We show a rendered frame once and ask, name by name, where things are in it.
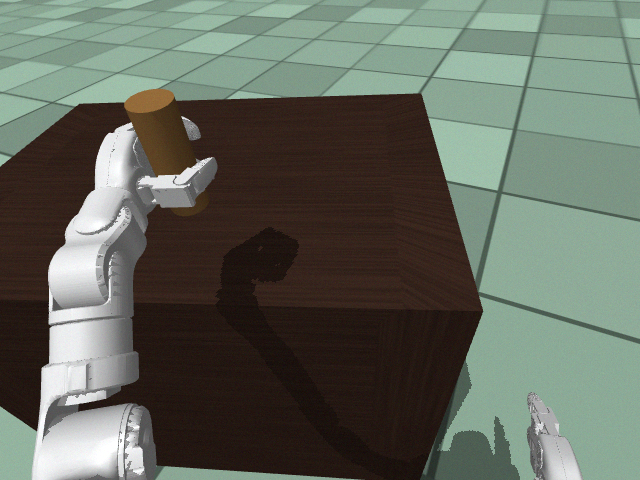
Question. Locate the can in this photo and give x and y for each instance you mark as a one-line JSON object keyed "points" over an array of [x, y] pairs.
{"points": [[158, 124]]}

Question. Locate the left robot hand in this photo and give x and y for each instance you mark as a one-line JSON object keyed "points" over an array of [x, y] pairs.
{"points": [[121, 162]]}

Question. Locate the left robot arm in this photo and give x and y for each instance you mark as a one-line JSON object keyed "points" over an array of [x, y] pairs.
{"points": [[91, 348]]}

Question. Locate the right robot hand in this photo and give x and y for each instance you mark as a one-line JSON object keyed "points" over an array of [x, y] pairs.
{"points": [[551, 455]]}

